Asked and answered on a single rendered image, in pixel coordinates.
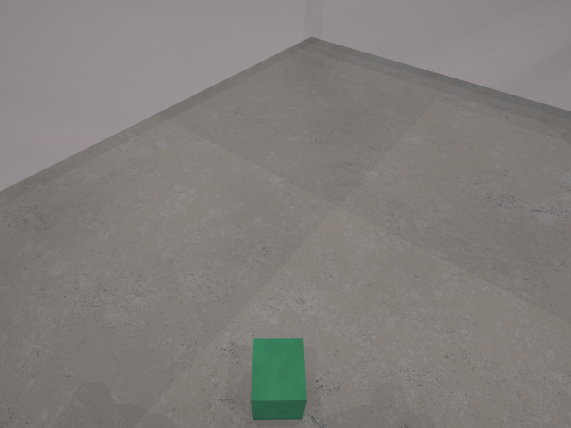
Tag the carton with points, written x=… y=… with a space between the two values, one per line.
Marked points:
x=278 y=379

